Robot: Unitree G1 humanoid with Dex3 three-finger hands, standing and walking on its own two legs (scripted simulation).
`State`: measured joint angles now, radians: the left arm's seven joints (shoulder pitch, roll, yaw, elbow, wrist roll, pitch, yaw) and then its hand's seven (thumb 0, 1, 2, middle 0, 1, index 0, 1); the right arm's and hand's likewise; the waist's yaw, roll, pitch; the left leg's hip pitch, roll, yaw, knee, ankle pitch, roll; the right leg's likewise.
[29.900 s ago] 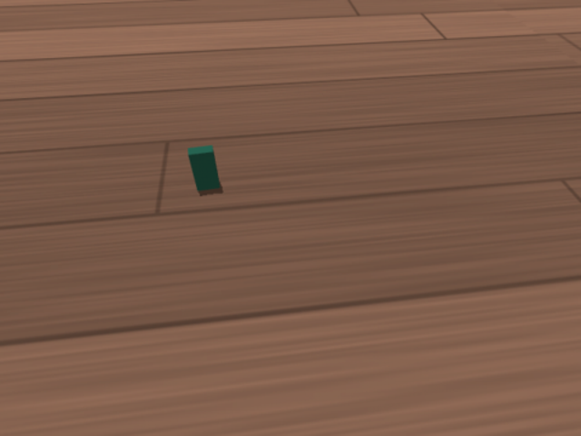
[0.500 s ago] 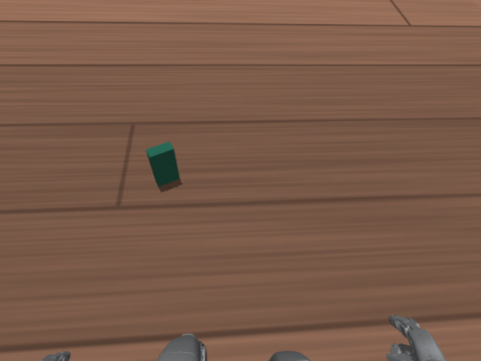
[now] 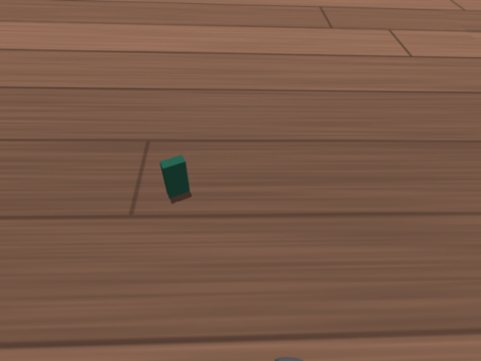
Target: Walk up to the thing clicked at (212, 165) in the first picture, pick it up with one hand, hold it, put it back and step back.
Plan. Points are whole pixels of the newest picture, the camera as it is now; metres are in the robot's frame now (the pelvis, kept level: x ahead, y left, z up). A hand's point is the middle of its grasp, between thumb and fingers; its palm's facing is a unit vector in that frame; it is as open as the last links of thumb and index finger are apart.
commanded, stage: step back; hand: left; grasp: from the side
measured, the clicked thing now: (175, 177) +1.02 +0.28 -0.65
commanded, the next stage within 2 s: stand in 0.68 s
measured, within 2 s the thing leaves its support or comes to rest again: neither
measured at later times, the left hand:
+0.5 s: hand out of the picture +0.14 +0.26 -0.16, palm faces +0.02 -0.94 -0.34, open 7.4 cm
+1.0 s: hand out of the picture +0.13 +0.25 -0.14, palm faces +0.00 -0.94 -0.34, open 7.4 cm
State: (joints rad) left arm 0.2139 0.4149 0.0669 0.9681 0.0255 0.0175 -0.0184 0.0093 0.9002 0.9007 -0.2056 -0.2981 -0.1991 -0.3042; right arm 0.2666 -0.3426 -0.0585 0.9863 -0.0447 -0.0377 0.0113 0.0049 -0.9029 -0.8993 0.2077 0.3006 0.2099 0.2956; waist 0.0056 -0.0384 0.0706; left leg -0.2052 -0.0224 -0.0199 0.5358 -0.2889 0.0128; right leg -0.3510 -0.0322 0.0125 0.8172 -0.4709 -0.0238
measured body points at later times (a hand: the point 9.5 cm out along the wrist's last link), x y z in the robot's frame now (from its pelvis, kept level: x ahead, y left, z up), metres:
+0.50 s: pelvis +0.05 +0.00 +0.00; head +0.07 +0.01 +0.45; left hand +0.14 +0.31 -0.13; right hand +0.14 -0.30 -0.12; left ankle +0.05 +0.12 -0.73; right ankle +0.04 -0.13 -0.73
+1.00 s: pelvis +0.05 +0.00 +0.02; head +0.06 +0.00 +0.47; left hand +0.13 +0.30 -0.12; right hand +0.16 -0.30 -0.11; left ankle +0.05 +0.12 -0.73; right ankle +0.04 -0.13 -0.73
